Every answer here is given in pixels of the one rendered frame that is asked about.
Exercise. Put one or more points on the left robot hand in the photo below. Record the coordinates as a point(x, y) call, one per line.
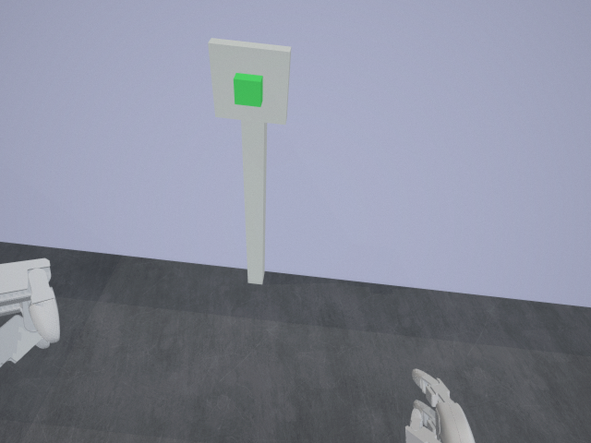
point(24, 287)

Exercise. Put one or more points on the button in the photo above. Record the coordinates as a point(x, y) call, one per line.
point(248, 89)

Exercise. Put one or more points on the panel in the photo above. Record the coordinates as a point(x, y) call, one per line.
point(227, 58)

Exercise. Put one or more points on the right robot hand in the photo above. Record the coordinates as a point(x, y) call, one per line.
point(447, 424)

